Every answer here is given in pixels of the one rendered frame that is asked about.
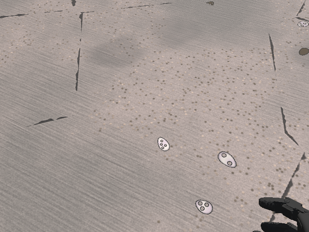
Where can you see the right robot hand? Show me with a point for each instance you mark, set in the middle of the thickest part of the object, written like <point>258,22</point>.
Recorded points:
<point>290,209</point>

